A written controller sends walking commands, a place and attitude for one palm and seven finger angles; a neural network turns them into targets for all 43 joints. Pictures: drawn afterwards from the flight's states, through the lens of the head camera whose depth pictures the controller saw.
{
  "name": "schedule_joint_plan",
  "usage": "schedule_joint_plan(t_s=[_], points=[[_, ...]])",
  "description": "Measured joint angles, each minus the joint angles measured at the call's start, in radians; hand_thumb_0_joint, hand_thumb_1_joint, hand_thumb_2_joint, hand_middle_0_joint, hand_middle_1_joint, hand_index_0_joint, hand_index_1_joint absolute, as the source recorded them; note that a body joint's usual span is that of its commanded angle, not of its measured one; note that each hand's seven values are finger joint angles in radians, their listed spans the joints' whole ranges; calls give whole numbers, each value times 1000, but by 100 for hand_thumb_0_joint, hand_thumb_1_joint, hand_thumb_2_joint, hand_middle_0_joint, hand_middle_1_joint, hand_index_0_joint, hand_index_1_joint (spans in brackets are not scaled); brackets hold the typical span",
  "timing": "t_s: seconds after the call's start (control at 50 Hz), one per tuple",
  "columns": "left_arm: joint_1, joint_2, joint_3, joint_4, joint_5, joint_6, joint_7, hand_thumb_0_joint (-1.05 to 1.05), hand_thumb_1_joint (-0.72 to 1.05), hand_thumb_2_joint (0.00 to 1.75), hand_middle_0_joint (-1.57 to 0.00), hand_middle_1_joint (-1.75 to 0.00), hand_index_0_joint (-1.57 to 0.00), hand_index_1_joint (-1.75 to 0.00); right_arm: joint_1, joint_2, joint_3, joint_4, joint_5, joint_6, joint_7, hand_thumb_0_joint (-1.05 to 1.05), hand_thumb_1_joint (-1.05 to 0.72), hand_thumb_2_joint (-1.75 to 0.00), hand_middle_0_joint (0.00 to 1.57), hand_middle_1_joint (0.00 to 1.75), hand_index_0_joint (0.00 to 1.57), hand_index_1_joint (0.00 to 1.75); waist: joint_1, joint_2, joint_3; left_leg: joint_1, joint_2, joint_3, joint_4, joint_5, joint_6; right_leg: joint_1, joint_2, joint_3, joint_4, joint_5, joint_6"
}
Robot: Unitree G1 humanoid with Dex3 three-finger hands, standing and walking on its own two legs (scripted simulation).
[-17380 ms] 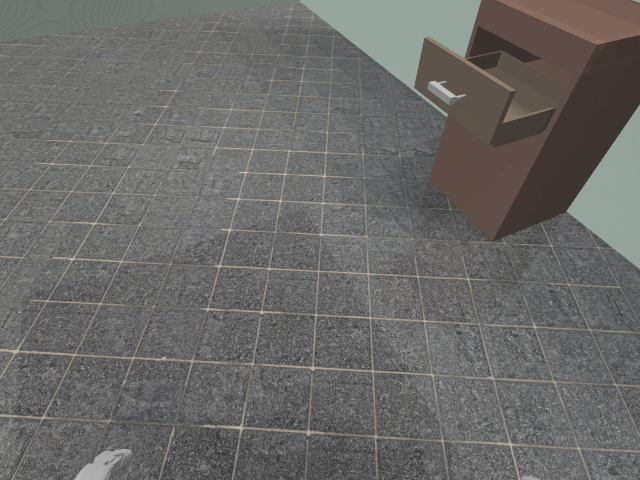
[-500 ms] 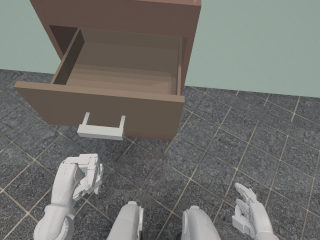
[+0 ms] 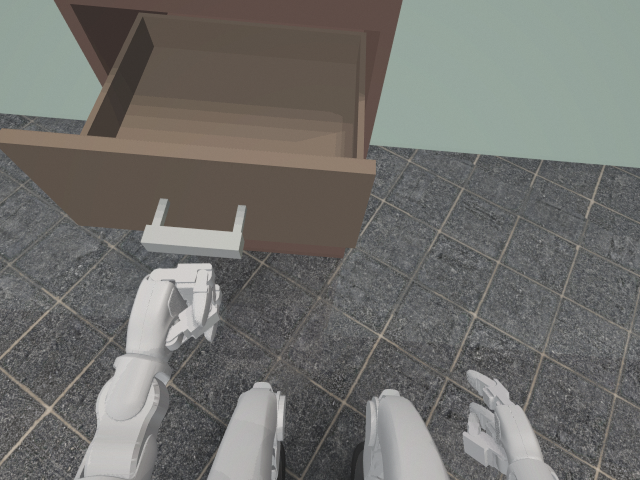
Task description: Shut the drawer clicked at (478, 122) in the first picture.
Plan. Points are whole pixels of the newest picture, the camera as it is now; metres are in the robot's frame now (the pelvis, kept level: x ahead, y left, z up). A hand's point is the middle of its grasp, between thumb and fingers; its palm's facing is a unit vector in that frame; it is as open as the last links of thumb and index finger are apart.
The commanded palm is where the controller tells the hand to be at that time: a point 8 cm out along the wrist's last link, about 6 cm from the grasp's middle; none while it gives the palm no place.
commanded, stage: bring the fist close to the handle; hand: left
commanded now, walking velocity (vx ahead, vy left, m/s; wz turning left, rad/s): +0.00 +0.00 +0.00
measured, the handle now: (198, 226) +0.41 +0.18 +0.02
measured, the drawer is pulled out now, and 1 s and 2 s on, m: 0.24 0.23 0.09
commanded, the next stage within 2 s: push the drawer shut in 0.26 s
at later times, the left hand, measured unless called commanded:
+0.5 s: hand (219, 306) +0.31 +0.13 +0.02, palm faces -0.05 -1.00 -0.06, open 3.3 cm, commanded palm +0.30 +0.18 +0.03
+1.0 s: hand (213, 280) +0.34 +0.15 +0.01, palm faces -0.08 -0.99 -0.06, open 2.6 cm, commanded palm +0.36 +0.19 +0.03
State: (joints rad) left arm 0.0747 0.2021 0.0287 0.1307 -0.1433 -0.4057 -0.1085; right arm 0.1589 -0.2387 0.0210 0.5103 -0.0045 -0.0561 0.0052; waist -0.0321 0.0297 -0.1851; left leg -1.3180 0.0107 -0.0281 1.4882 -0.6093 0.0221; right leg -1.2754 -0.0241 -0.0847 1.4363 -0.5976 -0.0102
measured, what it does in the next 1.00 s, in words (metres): stands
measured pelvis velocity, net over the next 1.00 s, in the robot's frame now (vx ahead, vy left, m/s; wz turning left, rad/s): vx -0.01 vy -0.01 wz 0.01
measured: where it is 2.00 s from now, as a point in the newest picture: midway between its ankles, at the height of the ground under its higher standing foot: outside the picture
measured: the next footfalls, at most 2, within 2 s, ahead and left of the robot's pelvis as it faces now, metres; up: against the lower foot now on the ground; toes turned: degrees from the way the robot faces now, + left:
none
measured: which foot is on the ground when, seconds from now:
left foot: down 0.00-1.00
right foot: down 0.00-1.00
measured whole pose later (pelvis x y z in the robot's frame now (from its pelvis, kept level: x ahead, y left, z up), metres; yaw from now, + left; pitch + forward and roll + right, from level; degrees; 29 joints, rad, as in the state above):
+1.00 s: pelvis -0.01 -0.01 +0.00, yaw +0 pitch +25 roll -3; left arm -0.19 0.25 0.09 0.40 -0.15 -0.46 -0.15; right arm 0.17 -0.26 0.02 0.59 0.00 -0.05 -0.03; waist -0.04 0.02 -0.17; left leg -1.34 0.01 -0.04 1.48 -0.58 0.01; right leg -1.30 -0.02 -0.10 1.44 -0.58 -0.02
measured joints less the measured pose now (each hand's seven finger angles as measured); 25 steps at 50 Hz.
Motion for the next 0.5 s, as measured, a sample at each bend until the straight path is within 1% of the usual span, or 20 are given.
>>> schedule_joint_plan(t_s=[0.12, 0.26, 0.36, 0.5], points=[[25, -5, 0, -7, -1, 0, 8, 2, 90, 90, -140, -160, -140, -160, 13, 1, 2, -2, 3, 17, -1, 1, -91, -90, 20, 30, 20, 30, 2, 2, -5, 24, 1, 6, -27, 5, -1, 18, 2, 6, -21, 4, -1], [42, -11, -9, 12, 7, -24, 15, 1, 90, 90, -140, -160, -140, -160, 14, -3, -2, -5, 2, 18, -1, 1, -91, -90, 20, 30, 20, 30, 3, -2, -10, 31, 2, 1, -31, 2, -8, 25, 3, 1, -21, -2, -8], [28, -6, -11, 19, 12, -41, 11, 2, 90, 90, -140, -160, -140, -160, 0, -6, -6, -5, 0, 15, -3, 1, -91, -90, 20, 30, 20, 30, 3, -4, -7, 25, 4, -4, -22, -2, -14, 19, 5, -3, -11, -7, -14], [-5, 2, 14, 37, 3, -38, 7, 2, 90, 90, -140, -160, -140, -160, -10, -6, -7, -1, 1, 19, -4, 1, -91, -90, 20, 30, 20, 30, 7, -3, -5, 24, 5, -6, -21, -2, -19, 15, 6, -5, -5, -10, -19]])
